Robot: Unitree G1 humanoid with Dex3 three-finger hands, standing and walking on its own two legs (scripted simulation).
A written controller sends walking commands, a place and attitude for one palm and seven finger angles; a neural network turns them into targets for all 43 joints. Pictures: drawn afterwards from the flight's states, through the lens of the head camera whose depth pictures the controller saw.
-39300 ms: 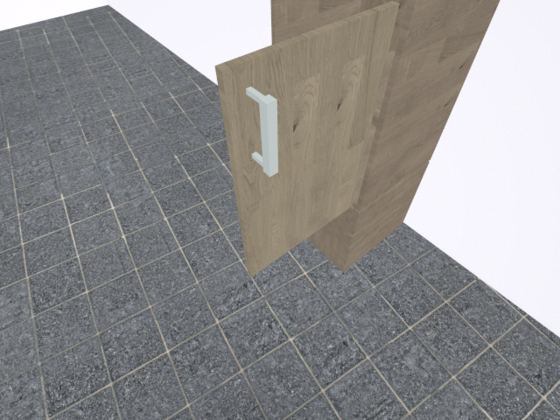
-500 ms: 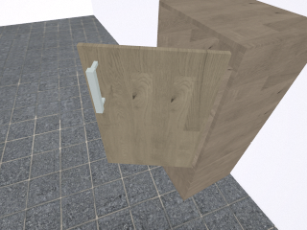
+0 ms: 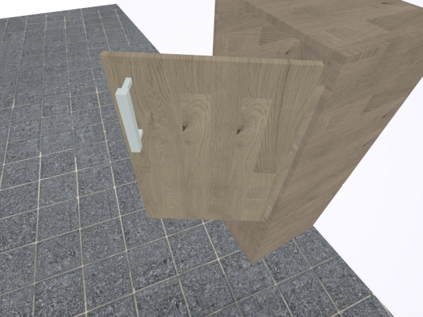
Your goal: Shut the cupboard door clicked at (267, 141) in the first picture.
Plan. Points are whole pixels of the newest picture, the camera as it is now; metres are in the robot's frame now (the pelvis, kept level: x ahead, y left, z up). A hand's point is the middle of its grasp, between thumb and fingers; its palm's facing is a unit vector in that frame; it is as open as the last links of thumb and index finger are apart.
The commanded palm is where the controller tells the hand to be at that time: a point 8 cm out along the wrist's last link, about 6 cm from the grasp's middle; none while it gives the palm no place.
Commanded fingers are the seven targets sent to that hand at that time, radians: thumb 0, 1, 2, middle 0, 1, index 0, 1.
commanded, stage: look again from close up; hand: left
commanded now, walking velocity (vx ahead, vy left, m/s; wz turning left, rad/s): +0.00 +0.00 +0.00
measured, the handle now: (132, 116) +0.45 +0.19 +0.13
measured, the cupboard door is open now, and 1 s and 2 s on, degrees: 60 60 60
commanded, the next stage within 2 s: raise the hand and make a fist in 0.44 s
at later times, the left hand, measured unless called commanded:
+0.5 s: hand out of the picture +0.01 +0.17 -0.18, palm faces +0.01 -0.98 -0.18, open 7.4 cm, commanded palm none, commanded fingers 0.00 0.90 0.90 -0.20 -0.30 -0.20 -0.30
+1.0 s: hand (116, 308) +0.15 +0.18 -0.03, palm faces +0.16 -0.99 +0.00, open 6.0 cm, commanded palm +0.14 +0.22 -0.01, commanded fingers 0.00 0.90 0.90 -0.62 -0.76 -0.62 -0.76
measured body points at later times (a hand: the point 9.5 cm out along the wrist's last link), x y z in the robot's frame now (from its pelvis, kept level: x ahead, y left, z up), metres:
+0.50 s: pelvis +0.01 +0.01 +0.00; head +0.02 +0.02 +0.45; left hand +0.01 +0.22 -0.16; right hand +0.03 -0.22 -0.15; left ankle +0.03 +0.08 -0.74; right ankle +0.04 -0.15 -0.74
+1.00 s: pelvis +0.01 -0.04 -0.07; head +0.04 -0.02 +0.38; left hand +0.13 +0.23 -0.03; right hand +0.26 -0.26 -0.08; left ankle +0.03 +0.08 -0.74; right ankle +0.04 -0.14 -0.74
